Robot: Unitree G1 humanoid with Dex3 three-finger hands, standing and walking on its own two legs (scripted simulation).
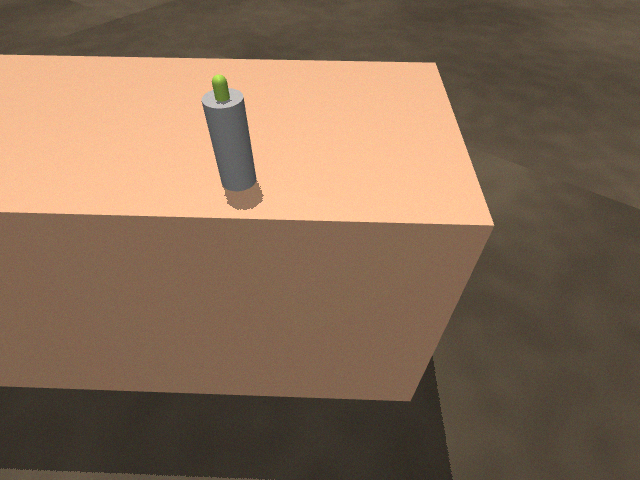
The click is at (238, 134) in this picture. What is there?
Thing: necked bottle
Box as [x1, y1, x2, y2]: [202, 74, 255, 190]
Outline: 218,74 212,78 213,89 203,95 202,104 222,184 224,187 230,190 243,190 250,187 255,181 255,173 243,97 241,92 238,90 228,88 225,78 222,75
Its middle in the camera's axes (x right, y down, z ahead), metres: -0.15 -0.18 +0.64
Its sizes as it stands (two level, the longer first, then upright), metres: 0.063 0.063 0.195
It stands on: a support 0.80 m high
